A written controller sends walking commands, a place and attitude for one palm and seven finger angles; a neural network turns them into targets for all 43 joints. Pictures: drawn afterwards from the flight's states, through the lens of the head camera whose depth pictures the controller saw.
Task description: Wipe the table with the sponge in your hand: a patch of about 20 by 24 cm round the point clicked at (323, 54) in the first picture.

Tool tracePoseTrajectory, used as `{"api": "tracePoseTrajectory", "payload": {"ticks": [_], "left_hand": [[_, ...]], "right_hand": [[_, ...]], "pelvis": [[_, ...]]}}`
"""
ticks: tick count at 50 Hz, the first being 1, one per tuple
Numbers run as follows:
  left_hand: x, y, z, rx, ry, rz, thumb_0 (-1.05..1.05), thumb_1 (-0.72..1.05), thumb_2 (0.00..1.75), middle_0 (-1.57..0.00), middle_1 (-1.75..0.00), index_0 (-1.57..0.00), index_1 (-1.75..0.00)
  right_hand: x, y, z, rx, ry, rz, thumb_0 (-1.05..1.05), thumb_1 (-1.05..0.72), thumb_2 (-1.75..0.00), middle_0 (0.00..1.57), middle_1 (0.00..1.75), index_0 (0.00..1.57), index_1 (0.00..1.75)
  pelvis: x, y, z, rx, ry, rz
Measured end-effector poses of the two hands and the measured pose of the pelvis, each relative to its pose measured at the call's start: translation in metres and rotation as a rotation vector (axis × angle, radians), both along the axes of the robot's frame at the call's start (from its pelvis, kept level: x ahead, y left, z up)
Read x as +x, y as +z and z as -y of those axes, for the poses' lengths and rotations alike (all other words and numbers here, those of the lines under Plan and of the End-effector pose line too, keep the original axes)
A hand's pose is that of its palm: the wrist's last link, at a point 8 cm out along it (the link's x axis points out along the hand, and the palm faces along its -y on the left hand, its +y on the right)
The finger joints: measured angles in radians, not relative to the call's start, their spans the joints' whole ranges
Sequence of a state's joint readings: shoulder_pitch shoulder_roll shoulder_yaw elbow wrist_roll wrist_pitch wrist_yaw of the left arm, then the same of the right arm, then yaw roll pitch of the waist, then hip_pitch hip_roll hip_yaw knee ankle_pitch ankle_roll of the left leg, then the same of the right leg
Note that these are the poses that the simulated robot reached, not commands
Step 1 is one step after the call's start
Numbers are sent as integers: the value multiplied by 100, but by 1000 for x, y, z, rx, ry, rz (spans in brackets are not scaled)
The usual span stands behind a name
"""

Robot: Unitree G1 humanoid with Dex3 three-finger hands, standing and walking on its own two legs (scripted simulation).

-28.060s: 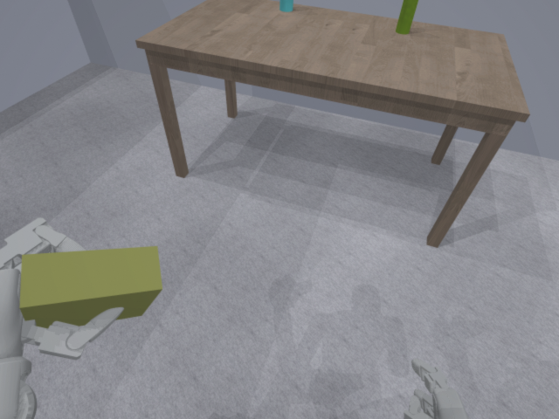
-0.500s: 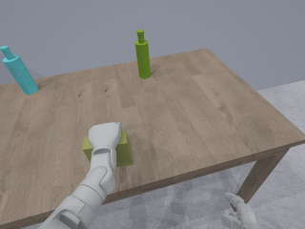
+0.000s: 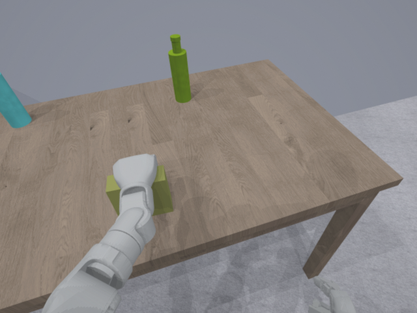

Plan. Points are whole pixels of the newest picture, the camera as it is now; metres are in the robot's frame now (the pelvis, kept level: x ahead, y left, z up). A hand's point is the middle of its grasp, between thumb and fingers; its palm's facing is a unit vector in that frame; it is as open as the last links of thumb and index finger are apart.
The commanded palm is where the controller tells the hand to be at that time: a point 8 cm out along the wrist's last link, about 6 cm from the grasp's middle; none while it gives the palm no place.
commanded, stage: wipe forward along the third lane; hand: left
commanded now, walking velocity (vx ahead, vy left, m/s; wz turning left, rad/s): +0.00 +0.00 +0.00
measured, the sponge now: (143, 199) +0.36 +0.19 +0.00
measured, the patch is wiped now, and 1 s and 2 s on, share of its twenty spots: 0.85 0.90 0.95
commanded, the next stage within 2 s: wipe back along the third lane in 1.28 s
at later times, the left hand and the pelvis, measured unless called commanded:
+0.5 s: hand (142, 171) +0.41 +0.20 +0.04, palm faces -0.07 +0.00 -1.00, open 9.0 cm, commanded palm +0.39 +0.20 +0.07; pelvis -0.01 +0.01 -0.01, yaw -1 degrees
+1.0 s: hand (141, 158) +0.46 +0.22 +0.03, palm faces -0.08 +0.01 -1.00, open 9.0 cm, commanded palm +0.45 +0.21 +0.06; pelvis -0.01 +0.02 -0.01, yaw -2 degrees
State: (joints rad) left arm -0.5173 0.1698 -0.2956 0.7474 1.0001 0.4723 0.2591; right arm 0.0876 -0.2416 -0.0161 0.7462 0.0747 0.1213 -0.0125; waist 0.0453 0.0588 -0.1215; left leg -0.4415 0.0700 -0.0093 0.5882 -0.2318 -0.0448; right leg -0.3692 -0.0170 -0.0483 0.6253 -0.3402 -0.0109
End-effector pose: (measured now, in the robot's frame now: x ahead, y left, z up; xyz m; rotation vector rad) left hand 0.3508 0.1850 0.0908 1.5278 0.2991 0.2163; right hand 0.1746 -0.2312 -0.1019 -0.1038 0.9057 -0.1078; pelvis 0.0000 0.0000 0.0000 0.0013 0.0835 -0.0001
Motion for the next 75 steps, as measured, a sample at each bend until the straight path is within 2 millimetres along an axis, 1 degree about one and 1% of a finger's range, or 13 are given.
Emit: {"api": "tracePoseTrajectory", "payload": {"ticks": [10,19,27,39,49,56,70,75], "left_hand": [[19,-2,-6,13,-2,-8,0,-46,114,-84,-141,-85,-142],[33,-2,-9,21,-4,-14,0,-47,114,-84,-141,-85,-142],[50,0,-12,37,-4,-21,0,-47,115,-84,-141,-85,-142],[72,-1,-19,41,8,-25,1,-47,115,-84,-141,-85,-143],[88,-1,-25,44,19,-29,1,-47,115,-84,-141,-85,-143],[104,0,-32,43,34,-39,1,-47,115,-84,-141,-85,-143],[138,0,-50,44,50,-60,1,-47,115,-84,-141,-85,-144],[140,-2,-51,46,32,-48,1,-47,115,-84,-141,-85,-144]], "right_hand": [[-38,-14,12,-22,-57,-101,1,-90,-90,20,30,20,30],[-67,-22,13,-30,-95,-167,1,-90,-90,20,30,20,30],[-83,-26,10,-32,-117,-192,1,-90,-90,20,30,20,30],[-107,-30,9,-43,-147,-252,1,-90,-90,20,30,20,30],[-120,-31,8,-55,-168,-286,1,-90,-90,20,30,20,30],[-130,-31,9,-69,-188,-303,1,-90,-90,20,30,20,30],[-167,-32,8,-92,-240,-406,1,-90,-90,20,30,20,30],[-175,-32,3,-81,-252,-441,1,-90,-90,20,30,20,30]], "pelvis": [[-1,-3,-2,-5,-7,-35],[-5,-4,-6,-8,-11,-58],[-8,-6,-10,-12,-17,-86],[-7,-9,-16,-19,-25,-127],[-6,-11,-20,-23,-29,-153],[-6,-13,-23,-27,-32,-179],[0,-18,-28,-39,-42,-236],[5,-18,-31,-41,-49,-242]]}}
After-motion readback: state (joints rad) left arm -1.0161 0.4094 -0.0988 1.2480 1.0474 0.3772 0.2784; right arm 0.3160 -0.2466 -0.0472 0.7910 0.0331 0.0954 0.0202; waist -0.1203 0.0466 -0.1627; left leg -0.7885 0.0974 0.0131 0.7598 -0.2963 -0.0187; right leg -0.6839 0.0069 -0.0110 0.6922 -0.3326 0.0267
